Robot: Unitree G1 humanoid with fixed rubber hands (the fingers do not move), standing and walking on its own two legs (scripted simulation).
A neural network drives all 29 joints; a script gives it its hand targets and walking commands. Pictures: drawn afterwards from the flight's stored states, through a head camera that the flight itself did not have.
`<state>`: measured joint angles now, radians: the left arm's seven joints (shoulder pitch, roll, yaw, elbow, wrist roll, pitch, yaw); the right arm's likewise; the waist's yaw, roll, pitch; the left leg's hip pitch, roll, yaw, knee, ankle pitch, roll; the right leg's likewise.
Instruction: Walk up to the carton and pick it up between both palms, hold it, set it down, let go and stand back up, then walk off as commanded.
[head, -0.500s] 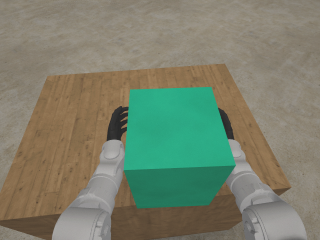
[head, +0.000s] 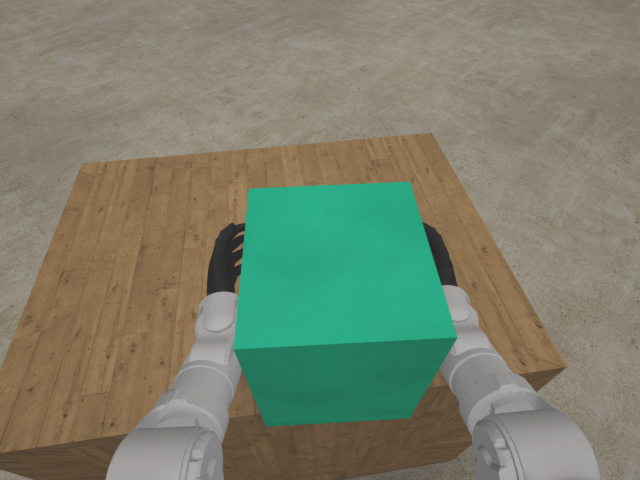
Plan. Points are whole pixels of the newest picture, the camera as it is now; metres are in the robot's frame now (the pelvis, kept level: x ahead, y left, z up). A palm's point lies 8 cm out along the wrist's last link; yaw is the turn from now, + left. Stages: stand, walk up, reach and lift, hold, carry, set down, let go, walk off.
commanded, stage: reach and lift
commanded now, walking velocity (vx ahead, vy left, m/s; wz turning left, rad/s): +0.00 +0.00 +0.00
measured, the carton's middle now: (334, 310) +0.34 -0.02 +0.03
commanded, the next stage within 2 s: none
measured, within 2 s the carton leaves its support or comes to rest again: leaves its support in 0.28 s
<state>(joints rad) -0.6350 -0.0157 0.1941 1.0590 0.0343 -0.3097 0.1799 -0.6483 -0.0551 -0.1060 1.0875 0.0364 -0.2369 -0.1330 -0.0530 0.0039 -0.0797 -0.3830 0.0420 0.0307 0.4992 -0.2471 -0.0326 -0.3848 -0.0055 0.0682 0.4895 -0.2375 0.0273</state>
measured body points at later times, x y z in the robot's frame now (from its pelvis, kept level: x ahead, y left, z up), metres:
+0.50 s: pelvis -0.01 +0.00 +0.00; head +0.00 +0.00 +0.45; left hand +0.40 +0.12 +0.07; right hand +0.38 -0.17 +0.07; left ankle +0.00 +0.13 -0.74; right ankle +0.00 -0.14 -0.74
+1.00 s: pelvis -0.02 +0.00 +0.00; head -0.03 +0.00 +0.45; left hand +0.39 +0.12 +0.10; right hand +0.37 -0.17 +0.09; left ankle +0.00 +0.13 -0.74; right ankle +0.00 -0.14 -0.74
